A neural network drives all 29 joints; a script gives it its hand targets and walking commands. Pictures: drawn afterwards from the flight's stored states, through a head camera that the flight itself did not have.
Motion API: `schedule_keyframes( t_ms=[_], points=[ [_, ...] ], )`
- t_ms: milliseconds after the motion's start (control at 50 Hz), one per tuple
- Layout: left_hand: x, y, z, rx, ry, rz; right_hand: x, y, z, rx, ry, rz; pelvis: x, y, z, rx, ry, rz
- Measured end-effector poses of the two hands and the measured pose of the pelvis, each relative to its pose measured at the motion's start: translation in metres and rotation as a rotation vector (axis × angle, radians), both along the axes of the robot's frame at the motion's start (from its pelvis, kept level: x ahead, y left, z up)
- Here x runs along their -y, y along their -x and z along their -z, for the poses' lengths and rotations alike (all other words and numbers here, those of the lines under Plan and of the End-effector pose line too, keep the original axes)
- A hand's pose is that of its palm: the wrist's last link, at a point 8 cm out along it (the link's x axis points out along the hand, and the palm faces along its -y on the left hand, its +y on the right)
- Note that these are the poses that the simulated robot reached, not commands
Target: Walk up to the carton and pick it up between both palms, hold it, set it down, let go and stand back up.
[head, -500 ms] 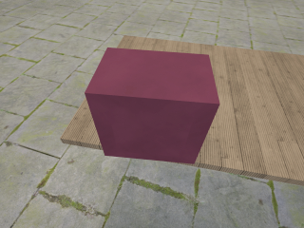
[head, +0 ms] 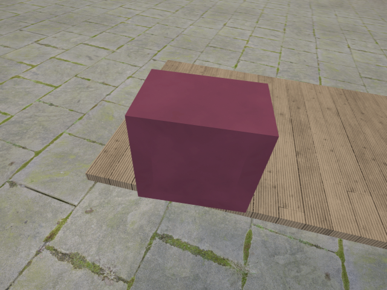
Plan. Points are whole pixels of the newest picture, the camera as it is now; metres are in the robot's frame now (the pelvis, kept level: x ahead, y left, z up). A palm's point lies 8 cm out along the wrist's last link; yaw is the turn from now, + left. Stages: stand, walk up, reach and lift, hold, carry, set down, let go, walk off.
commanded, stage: stand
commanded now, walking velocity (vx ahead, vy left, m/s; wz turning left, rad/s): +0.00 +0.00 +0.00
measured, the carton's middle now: (199, 142) +0.44 -0.02 +0.10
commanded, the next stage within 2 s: none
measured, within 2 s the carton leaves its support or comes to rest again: neither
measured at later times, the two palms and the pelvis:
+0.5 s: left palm out of the picture -0.04 +0.21 -0.15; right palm out of the picture +0.00 -0.21 -0.15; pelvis +0.02 -0.01 +0.00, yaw +1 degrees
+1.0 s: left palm out of the picture -0.03 +0.19 -0.15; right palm out of the picture +0.01 -0.22 -0.15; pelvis +0.03 -0.02 +0.00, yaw +2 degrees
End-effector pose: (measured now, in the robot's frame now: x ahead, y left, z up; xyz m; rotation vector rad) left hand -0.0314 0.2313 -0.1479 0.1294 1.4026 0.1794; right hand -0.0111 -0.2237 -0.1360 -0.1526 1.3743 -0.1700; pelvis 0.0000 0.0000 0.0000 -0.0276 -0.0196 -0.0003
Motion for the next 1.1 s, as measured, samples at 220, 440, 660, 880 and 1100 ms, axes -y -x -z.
schedule_keyframes(
  t_ms=[220,440,660,880,1100],
  points=[
    [0.008,0.009,0.0,-0.064,0.012,-0.021,-0.015,0.016,0.003,-0.09,-0.029,0.01,0.0,-0.006,0.0,-0.011,-0.001,-0.01],
    [0.018,0.01,-0.001,-0.095,0.007,-0.043,-0.014,-0.005,0.009,-0.082,-0.042,0.001,0.006,-0.013,0.001,-0.014,-0.011,-0.016],
    [0.03,0.004,0.001,-0.096,0.012,-0.046,-0.004,-0.026,0.011,-0.06,-0.033,-0.004,0.013,-0.021,0.002,-0.01,-0.017,-0.022],
    [0.04,-0.001,-0.001,-0.099,0.018,-0.047,-0.003,-0.021,0.012,-0.107,-0.044,-0.001,0.018,-0.026,0.001,-0.002,-0.021,-0.027],
    [0.039,0.001,-0.002,-0.12,0.004,-0.056,0.0,-0.029,0.014,-0.11,-0.042,0.003,0.021,-0.03,0.001,0.0,-0.024,-0.028]
  ],
)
